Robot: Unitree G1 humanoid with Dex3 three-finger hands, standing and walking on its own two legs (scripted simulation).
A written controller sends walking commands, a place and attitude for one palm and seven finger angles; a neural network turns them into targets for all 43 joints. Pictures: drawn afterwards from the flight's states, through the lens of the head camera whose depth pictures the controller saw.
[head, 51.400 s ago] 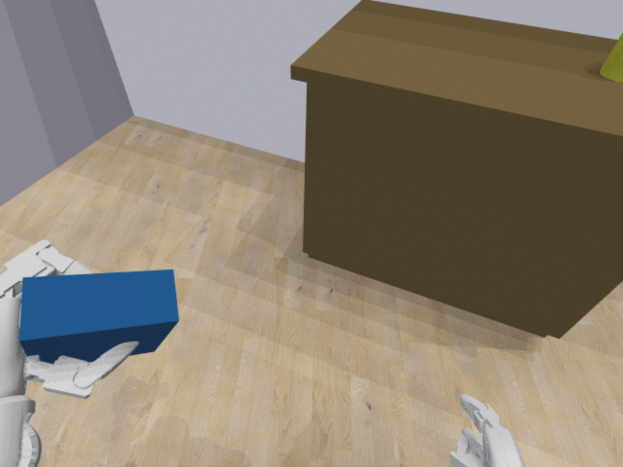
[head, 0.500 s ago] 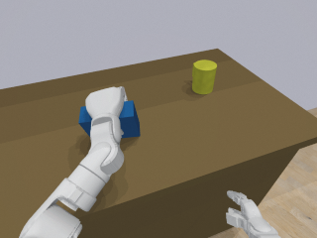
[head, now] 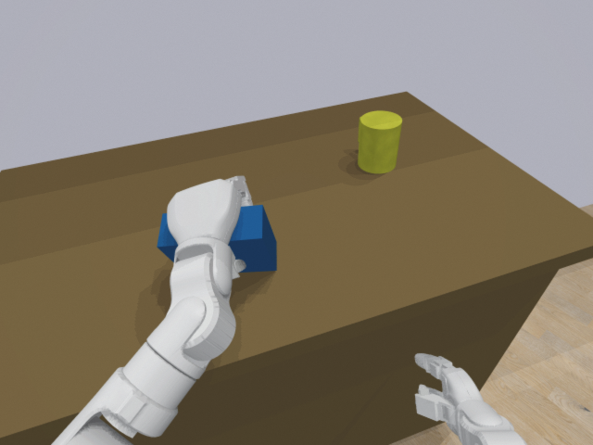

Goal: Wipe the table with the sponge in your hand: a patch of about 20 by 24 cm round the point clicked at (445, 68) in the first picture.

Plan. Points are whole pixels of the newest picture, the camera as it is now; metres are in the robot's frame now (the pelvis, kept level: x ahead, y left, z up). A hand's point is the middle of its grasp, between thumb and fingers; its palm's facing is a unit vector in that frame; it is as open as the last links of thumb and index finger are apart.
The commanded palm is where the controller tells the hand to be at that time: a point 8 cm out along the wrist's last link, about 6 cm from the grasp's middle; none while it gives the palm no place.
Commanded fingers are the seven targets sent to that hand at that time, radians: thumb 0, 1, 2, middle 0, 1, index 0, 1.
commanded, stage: wipe back along the third lane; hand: left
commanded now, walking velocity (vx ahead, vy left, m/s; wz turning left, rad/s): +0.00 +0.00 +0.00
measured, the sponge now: (226, 249) +0.35 +0.15 +0.11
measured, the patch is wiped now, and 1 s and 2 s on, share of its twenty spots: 1.00 1.00 1.00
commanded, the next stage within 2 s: slide back across to the middle lane in 0.32 s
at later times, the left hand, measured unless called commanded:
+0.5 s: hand (241, 258) +0.29 +0.11 +0.16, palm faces +0.27 -0.28 -0.92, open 9.0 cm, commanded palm +0.24 +0.13 +0.18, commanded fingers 0.00 0.10 1.30 -1.20 -1.60 -1.20 -1.60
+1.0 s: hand (187, 268) +0.26 +0.16 +0.17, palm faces +0.24 -0.26 -0.93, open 8.9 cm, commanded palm +0.21 +0.19 +0.22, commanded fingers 0.00 0.10 1.30 -1.20 -1.60 -1.20 -1.60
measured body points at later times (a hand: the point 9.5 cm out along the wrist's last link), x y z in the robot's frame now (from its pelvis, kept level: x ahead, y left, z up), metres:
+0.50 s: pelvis -0.01 -0.04 +0.00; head -0.04 -0.09 +0.44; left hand +0.27 +0.12 +0.21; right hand +0.24 -0.23 -0.07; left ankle -0.05 +0.08 -0.74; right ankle +0.00 -0.09 -0.74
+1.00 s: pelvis -0.02 -0.05 +0.00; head -0.06 -0.10 +0.44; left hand +0.24 +0.17 +0.22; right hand +0.21 -0.28 -0.07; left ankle -0.05 +0.10 -0.73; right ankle +0.00 -0.09 -0.74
